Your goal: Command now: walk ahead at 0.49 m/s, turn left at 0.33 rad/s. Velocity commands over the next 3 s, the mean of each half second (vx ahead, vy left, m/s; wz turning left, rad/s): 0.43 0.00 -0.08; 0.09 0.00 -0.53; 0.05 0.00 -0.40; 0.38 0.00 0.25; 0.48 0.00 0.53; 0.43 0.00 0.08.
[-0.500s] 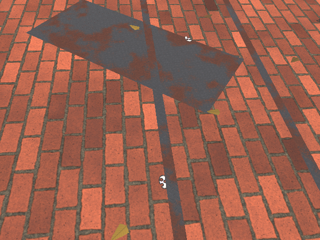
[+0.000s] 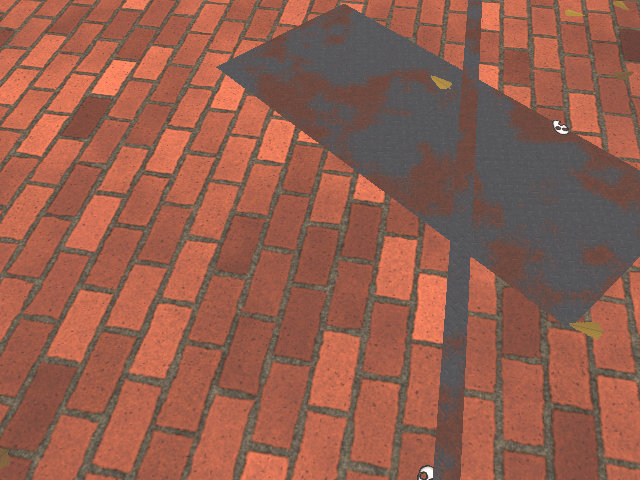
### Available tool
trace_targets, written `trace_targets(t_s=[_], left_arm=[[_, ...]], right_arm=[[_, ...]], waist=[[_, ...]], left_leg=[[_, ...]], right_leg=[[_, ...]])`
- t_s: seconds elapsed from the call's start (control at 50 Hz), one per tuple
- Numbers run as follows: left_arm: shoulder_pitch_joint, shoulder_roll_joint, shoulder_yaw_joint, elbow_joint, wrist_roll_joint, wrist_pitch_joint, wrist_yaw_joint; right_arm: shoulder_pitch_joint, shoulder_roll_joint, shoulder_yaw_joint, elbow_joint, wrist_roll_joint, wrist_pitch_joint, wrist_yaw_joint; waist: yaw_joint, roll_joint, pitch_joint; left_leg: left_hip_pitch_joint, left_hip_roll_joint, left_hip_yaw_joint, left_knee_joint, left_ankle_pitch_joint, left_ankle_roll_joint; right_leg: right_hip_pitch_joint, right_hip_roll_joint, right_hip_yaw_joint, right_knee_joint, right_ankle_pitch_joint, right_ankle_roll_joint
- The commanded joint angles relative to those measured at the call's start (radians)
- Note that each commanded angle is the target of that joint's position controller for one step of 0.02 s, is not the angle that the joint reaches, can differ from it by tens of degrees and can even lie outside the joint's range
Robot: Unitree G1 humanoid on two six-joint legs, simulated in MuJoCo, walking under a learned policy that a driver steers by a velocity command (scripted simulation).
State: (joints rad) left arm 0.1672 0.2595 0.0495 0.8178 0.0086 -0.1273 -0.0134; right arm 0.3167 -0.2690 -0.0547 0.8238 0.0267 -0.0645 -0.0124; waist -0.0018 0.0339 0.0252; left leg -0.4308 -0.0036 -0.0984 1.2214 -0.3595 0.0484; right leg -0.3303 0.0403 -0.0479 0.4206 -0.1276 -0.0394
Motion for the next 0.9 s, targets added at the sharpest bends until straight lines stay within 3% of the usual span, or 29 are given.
trace_targets(t_s=[0.02,0.1,0.18,0.24,0.28,0.3,0.32,0.34,0.36,0.38,0.4,0.44,0.46,0.5,0.54,0.64,0.74,0.78,0.8,0.82,0.84,0.86,0.88,0.9], left_arm=[[0.049,0.076,0.017,-0.009,0.000,-0.012,-0.009],[0.083,0.138,0.033,0.021,-0.015,-0.013,-0.006],[0.140,0.164,0.033,0.041,-0.033,0.009,-0.001],[0.200,0.182,0.034,0.062,-0.043,0.025,0.001],[0.199,0.193,0.036,0.065,-0.045,0.036,0.005],[0.190,0.195,0.035,0.065,-0.044,0.042,0.007],[0.191,0.171,0.026,0.063,-0.036,0.046,0.010],[0.183,0.112,0.004,0.039,-0.018,0.044,0.011],[0.281,-0.002,-0.027,0.016,-0.014,0.031,0.017],[0.298,0.075,-0.009,0.021,-0.031,0.025,0.021],[0.250,0.138,0.013,0.011,-0.046,0.032,0.025],[0.196,0.125,0.023,0.003,-0.032,0.063,0.034],[0.199,0.111,0.029,0.000,-0.031,0.084,0.034],[0.197,0.068,0.027,-0.019,-0.032,0.115,0.030],[0.151,0.053,0.027,-0.057,-0.026,0.131,0.029],[0.031,0.049,0.026,-0.132,-0.017,0.140,-0.003],[-0.053,0.085,0.045,-0.208,-0.019,0.159,-0.030],[-0.027,0.088,0.054,-0.216,-0.021,0.159,-0.032],[0.021,0.122,0.071,-0.205,-0.015,0.156,-0.022],[0.103,0.236,0.107,-0.202,-0.010,0.153,0.002],[0.104,0.329,0.117,-0.229,0.009,0.149,0.015],[0.132,0.264,0.096,-0.228,0.010,0.134,0.003],[0.086,0.237,0.086,-0.232,0.003,0.121,-0.001],[0.031,0.206,0.080,-0.235,-0.015,0.117,0.004]], right_arm=[[0.044,-0.026,-0.008,-0.066,0.000,-0.005,0.004],[-0.082,-0.016,0.009,-0.122,-0.024,-0.009,0.007],[-0.231,-0.017,0.019,-0.161,-0.018,-0.028,0.021],[-0.303,-0.045,0.014,-0.192,-0.006,-0.038,0.032],[-0.289,-0.077,0.002,-0.197,-0.004,-0.047,0.037],[-0.240,-0.092,-0.009,-0.183,-0.006,-0.050,0.036],[-0.132,-0.131,-0.031,-0.151,-0.015,-0.052,0.028],[0.017,-0.203,-0.054,-0.132,-0.041,-0.054,0.016],[0.078,-0.295,-0.073,-0.136,-0.066,-0.038,0.011],[0.098,-0.224,-0.056,-0.138,-0.062,-0.035,0.014],[0.039,-0.161,-0.037,-0.148,-0.051,-0.035,0.016],[-0.084,-0.089,-0.017,-0.153,-0.036,-0.032,0.023],[-0.125,-0.073,-0.014,-0.150,-0.037,-0.032,0.023],[-0.157,-0.092,-0.024,-0.140,-0.052,-0.038,0.017],[-0.168,-0.113,-0.033,-0.126,-0.052,-0.037,0.001],[-0.179,-0.155,-0.047,-0.108,-0.034,-0.008,-0.028],[-0.164,-0.196,-0.065,-0.090,-0.006,0.021,-0.021],[-0.172,-0.197,-0.067,-0.084,0.008,0.031,-0.022],[-0.126,-0.177,-0.064,-0.065,0.005,0.034,-0.020],[-0.094,-0.146,-0.055,-0.072,-0.026,0.032,-0.017],[-0.104,-0.091,-0.029,-0.131,-0.066,0.028,-0.013],[-0.160,-0.126,-0.038,-0.127,-0.047,0.027,-0.005],[-0.195,-0.144,-0.043,-0.140,-0.018,0.033,-0.004],[-0.192,-0.136,-0.044,-0.128,-0.020,0.038,-0.013]], waist=[[-0.011,-0.100,-0.049],[0.002,-0.077,-0.012],[0.050,-0.089,0.012],[0.067,-0.109,0.018],[0.037,-0.121,0.007],[0.000,-0.121,-0.011],[-0.050,-0.107,-0.066],[-0.116,-0.034,-0.196],[-0.085,0.240,-0.317],[-0.094,0.228,-0.380],[-0.074,0.152,-0.281],[-0.017,0.081,-0.175],[0.013,0.095,-0.138],[0.041,0.093,-0.110],[0.043,0.082,-0.083],[0.013,0.068,-0.094],[-0.012,0.078,-0.080],[0.011,0.068,-0.091],[0.025,0.021,-0.120],[0.041,-0.153,-0.182],[0.012,-0.364,-0.215],[0.073,-0.222,-0.315],[0.058,-0.169,-0.253],[0.027,-0.111,-0.203]], left_leg=[[-0.170,0.106,-0.021,-0.037,0.048,0.003],[-0.227,0.144,0.019,-0.266,0.174,-0.017],[-0.136,0.100,0.079,-0.523,0.331,-0.035],[-0.093,0.070,0.079,-0.629,0.329,-0.039],[-0.025,0.053,0.076,-0.696,0.295,-0.023],[0.059,0.039,0.088,-0.731,0.279,-0.013],[0.217,0.028,0.093,-0.764,0.278,0.009],[0.457,0.173,-0.033,-0.747,0.389,0.064],[0.756,0.442,-0.371,-0.775,0.566,0.200],[0.729,0.465,-0.499,-0.816,0.647,0.241],[0.640,0.435,-0.341,-0.799,0.750,0.216],[0.447,0.346,-0.125,-0.835,0.804,0.168],[0.354,0.315,-0.055,-0.873,0.780,0.154],[0.254,0.302,0.025,-0.934,0.780,0.170],[0.234,0.311,0.081,-0.966,0.767,0.181],[0.256,0.309,0.200,-0.964,0.667,0.163],[0.334,0.353,0.201,-0.866,0.589,0.133],[0.347,0.334,0.227,-0.763,0.580,0.088],[0.314,0.280,0.267,-0.642,0.571,0.040],[0.138,0.191,0.325,-0.393,0.378,-0.042],[-0.214,0.026,0.282,-0.078,-0.317,-0.130],[-0.247,0.019,0.070,0.052,-0.353,-0.123],[-0.274,0.036,0.044,0.067,-0.273,-0.106],[-0.282,0.055,0.035,0.016,-0.187,-0.098]], right_leg=[[0.164,-0.267,0.298,-0.265,0.014,-0.192],[0.155,-0.278,0.212,-0.317,0.100,-0.218],[0.127,-0.228,0.136,-0.294,0.119,-0.178],[0.176,-0.259,0.179,-0.248,0.067,-0.160],[0.204,-0.281,0.219,-0.196,0.025,-0.137],[0.195,-0.270,0.217,-0.143,0.045,-0.119],[0.171,-0.215,0.185,-0.004,0.165,-0.086],[0.047,-0.138,0.125,0.270,0.084,-0.034],[-0.303,0.000,0.027,0.632,-0.353,0.042],[-0.367,-0.011,0.162,0.808,-0.491,0.054],[-0.409,-0.046,0.181,0.867,-0.448,0.055],[-0.373,-0.112,0.139,0.814,-0.342,0.068],[-0.317,-0.131,0.128,0.779,-0.304,0.072],[-0.253,-0.118,0.099,0.749,-0.225,0.084],[-0.268,-0.122,0.096,0.661,-0.163,0.090],[-0.185,-0.120,0.049,0.412,-0.001,0.069],[-0.160,-0.099,0.005,0.272,-0.116,0.021],[-0.076,-0.063,-0.032,0.130,-0.061,-0.014],[0.042,-0.033,-0.023,0.040,0.064,-0.046],[0.260,-0.164,0.175,0.015,0.484,-0.112],[0.444,-0.409,0.550,0.022,0.753,-0.339],[0.425,-0.431,0.575,-0.013,0.677,-0.386],[0.375,-0.379,0.473,-0.027,0.592,-0.336],[0.315,-0.318,0.404,-0.032,0.467,-0.268]])
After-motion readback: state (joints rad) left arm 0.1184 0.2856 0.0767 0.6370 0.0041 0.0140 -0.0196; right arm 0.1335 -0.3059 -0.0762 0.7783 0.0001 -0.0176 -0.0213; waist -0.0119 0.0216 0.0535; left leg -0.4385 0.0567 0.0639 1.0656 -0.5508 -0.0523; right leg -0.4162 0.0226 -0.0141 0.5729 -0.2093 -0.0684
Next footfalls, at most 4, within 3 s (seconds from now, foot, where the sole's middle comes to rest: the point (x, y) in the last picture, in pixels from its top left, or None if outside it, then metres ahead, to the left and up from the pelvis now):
0.34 left None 0.33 0.17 -0.77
0.82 right None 0.37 -0.09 -0.77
1.26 left None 0.44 0.12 -0.77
1.64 right None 0.29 -0.08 -0.77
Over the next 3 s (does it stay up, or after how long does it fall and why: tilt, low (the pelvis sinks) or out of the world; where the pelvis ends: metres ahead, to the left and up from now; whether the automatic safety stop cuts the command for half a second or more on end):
stays up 0.99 -0.15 0.00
